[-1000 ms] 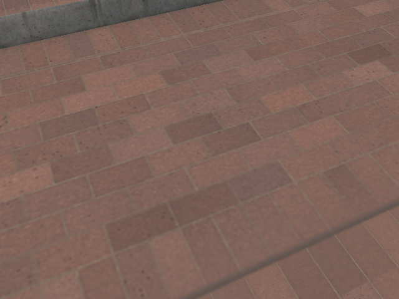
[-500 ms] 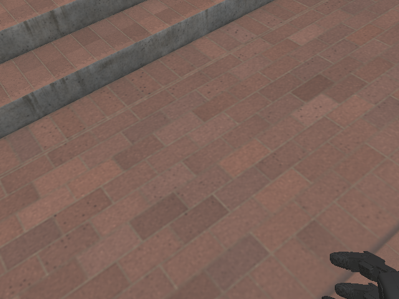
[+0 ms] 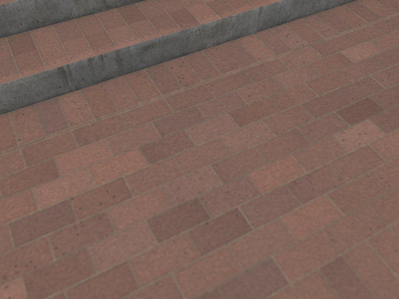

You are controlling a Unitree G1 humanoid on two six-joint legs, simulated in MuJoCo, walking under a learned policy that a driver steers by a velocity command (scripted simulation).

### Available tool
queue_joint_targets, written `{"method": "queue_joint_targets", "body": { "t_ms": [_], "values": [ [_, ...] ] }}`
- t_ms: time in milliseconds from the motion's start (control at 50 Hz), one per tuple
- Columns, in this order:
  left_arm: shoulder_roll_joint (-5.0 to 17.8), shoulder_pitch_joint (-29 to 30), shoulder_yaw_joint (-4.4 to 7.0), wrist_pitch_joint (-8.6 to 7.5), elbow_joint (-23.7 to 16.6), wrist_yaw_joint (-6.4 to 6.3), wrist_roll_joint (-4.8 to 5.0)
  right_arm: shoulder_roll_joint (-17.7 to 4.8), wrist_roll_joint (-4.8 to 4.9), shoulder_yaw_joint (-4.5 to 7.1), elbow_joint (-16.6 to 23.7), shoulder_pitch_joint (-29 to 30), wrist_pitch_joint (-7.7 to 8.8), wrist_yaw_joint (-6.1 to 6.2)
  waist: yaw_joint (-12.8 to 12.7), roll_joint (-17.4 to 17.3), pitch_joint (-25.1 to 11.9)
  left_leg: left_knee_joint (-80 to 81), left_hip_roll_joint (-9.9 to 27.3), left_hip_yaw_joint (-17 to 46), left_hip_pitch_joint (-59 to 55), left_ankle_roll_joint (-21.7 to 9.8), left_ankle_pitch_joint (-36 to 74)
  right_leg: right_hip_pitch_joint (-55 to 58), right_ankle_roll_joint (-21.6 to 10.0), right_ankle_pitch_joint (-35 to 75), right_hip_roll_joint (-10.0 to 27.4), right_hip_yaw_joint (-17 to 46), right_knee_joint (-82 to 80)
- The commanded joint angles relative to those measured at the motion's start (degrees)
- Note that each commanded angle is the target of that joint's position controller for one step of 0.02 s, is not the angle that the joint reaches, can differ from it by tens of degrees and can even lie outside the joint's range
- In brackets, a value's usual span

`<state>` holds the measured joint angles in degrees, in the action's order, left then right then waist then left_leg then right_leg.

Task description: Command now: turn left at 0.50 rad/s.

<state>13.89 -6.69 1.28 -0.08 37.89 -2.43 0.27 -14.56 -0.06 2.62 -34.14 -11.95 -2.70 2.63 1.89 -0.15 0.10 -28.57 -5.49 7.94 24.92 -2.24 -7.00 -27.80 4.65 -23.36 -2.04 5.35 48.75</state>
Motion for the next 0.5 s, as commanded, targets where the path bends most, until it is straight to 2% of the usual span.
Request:
{"method": "queue_joint_targets", "body": {
  "t_ms": [20,60,80,100,120,140,160,180,200,220,240,280,340,380,420,460,500],
  "values": [
    [4.23,-1.32,1.58,-1.26,-3.54,0.15,0.45,-8.55,0.13,2.84,4.98,1.37,0.16,0.31,-0.69,-9.82,-8.86,8.26,13.28,18.98,-10.08,-10.10,0.57,3.36,-0.86,1.46,-1.35,-1.15,-6.84],
    [4.21,-3.40,2.05,-1.86,-2.90,0.67,0.70,-8.60,0.91,3.10,5.09,2.33,-0.43,0.32,-2.14,-10.02,-7.85,7.02,12.19,19.88,-8.55,-8.78,-0.41,8.32,-2.38,5.98,-1.69,-1.98,-16.46],
    [4.63,-4.91,2.52,-2.06,-2.25,0.91,0.56,-8.28,1.52,3.18,5.02,2.29,-0.63,0.25,-2.98,-9.46,-7.40,5.78,10.41,19.19,-6.14,-7.18,-3.05,13.06,-3.75,9.38,-1.19,-2.38,-22.83],
    [7.10,-6.80,3.39,-2.01,-2.04,0.79,-0.32,-6.66,1.51,2.80,5.04,1.46,-0.52,0.11,-3.08,-5.98,-7.62,1.24,7.97,16.61,-0.30,-4.60,-10.33,19.62,-6.50,10.71,5.51,2.28,-26.01],
    [12.70,-6.03,4.68,-1.57,-2.53,0.51,-2.36,-3.88,1.38,2.10,6.86,2.64,0.07,-0.14,-1.70,11.58,-4.32,-12.42,-1.20,4.68,13.88,-1.08,-22.76,22.71,-14.10,18.59,18.73,16.91,-29.89],
    [11.59,-4.62,4.95,-2.00,-3.50,0.83,-4.30,-7.55,0.40,3.35,6.67,2.86,1.21,-0.61,-2.56,17.98,-4.00,-27.88,-1.36,-0.30,17.84,2.11,-30.08,18.72,-21.07,25.09,27.67,26.68,-32.65],
    [8.11,-1.09,3.93,-2.40,-5.54,0.30,-4.07,-10.13,0.51,4.46,4.82,1.03,1.47,-0.99,-1.23,11.44,-4.28,-37.46,1.35,1.10,15.99,3.56,-26.06,17.14,-20.34,24.67,25.32,22.11,-31.50],
    [5.93,1.98,3.34,-2.41,-6.25,-0.04,-2.86,-9.93,0.92,4.64,2.74,-0.71,0.93,-1.11,0.18,7.33,-3.61,-41.50,1.83,0.46,15.14,4.47,-22.16,15.99,-17.10,22.96,20.87,15.40,-30.12],
    [5.03,3.38,2.92,-2.31,-6.82,-0.35,-1.51,-8.56,0.76,4.36,1.47,-1.94,0.20,-0.99,0.43,5.43,-3.17,-45.59,2.19,-0.21,15.36,5.36,-18.62,16.03,-14.99,21.30,17.86,10.96,-29.54],
    [4.88,3.22,2.55,-2.18,-6.91,-0.58,-0.93,-7.19,0.64,3.94,1.49,-1.98,-0.16,-1.07,-0.13,5.25,-2.44,-50.09,2.41,-1.10,15.58,6.27,-16.67,15.49,-14.80,22.91,16.80,8.04,-29.47],
    [4.86,2.53,2.26,-1.89,-6.85,-0.79,-1.22,-6.30,0.85,3.60,1.71,-1.62,-0.27,-1.16,-0.58,5.87,-2.09,-52.04,2.63,-2.63,15.36,7.00,-14.80,14.95,-15.09,23.56,15.32,4.89,-29.75],
    [4.69,0.18,2.08,-1.33,-6.38,-1.12,-1.68,-5.75,1.33,3.14,3.36,1.84,-0.22,-1.00,-2.62,7.38,-1.87,-49.08,3.82,-4.46,17.03,8.37,-12.05,18.33,-16.18,23.96,14.60,1.97,-29.74],
    [6.74,-3.57,2.96,-0.55,-5.33,-1.60,-1.53,-3.60,0.94,1.82,5.87,6.53,0.19,-1.22,-5.44,8.42,-3.09,-37.99,6.58,-5.72,17.89,9.55,-12.88,25.60,-17.79,27.66,17.13,1.60,-28.78],
    [8.77,-3.64,3.79,-0.17,-4.87,-1.49,-1.36,-2.31,0.66,1.03,6.71,7.13,0.37,-1.91,-5.80,9.58,-4.22,-30.79,8.14,-7.55,12.81,9.14,-15.59,24.96,-18.25,29.68,18.40,0.00,-28.11],
    [10.25,-2.78,4.37,-0.08,-4.47,-0.98,-1.03,-2.59,0.73,0.93,6.60,6.08,0.30,-2.60,-5.41,10.64,-4.50,-24.85,8.33,-9.92,6.36,7.91,-17.88,21.59,-18.40,30.57,18.93,-2.05,-27.78],
    [10.88,-2.93,4.63,-0.09,-3.71,-0.38,-0.57,-3.88,0.95,1.35,6.25,4.97,0.10,-3.06,-5.17,11.36,-4.71,-19.59,7.62,-11.70,2.53,6.44,-16.74,20.59,-18.37,32.40,19.88,-2.53,-26.83],
    [11.11,-2.69,4.77,-0.09,-2.83,-0.18,0.47,-4.00,1.18,1.63,5.80,3.32,-0.16,-3.50,-3.93,11.57,-4.69,-11.79,6.95,-12.52,-0.91,4.16,-14.41,20.79,-17.23,34.22,20.87,-2.62,-24.75]
  ]
}}
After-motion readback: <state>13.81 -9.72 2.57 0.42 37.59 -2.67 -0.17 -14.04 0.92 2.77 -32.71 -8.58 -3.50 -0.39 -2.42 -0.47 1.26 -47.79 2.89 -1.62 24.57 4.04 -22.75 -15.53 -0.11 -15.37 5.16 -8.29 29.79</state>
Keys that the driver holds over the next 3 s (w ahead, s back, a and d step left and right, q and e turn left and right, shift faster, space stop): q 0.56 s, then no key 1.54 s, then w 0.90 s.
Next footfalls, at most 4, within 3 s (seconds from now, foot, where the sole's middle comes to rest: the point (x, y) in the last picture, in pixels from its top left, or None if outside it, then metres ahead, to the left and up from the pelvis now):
0.10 right None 0.06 -0.13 -0.77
0.56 left None -0.02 0.12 -0.77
0.98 right None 0.07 -0.09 -0.77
2.80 right None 0.42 0.07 -0.77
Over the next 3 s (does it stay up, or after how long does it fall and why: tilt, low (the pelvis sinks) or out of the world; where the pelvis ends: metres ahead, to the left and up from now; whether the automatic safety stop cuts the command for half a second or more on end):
stays up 0.32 0.12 0.01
